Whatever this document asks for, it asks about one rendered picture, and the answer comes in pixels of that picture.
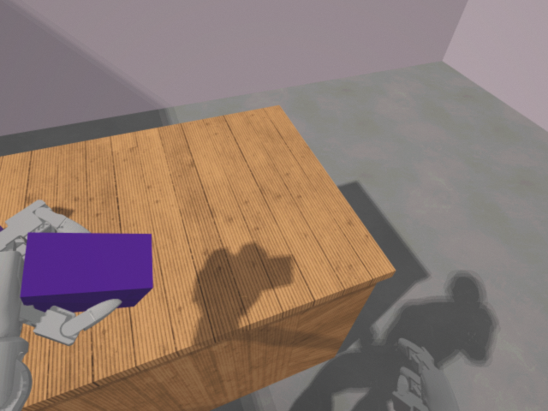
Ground robot left forearm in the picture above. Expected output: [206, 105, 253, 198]
[0, 337, 33, 411]

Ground left robot hand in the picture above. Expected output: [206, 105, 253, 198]
[0, 200, 122, 346]

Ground sponge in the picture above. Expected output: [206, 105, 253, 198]
[20, 232, 153, 313]

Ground table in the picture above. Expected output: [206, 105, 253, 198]
[0, 105, 396, 411]

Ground right robot hand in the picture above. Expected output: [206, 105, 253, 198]
[392, 338, 460, 411]

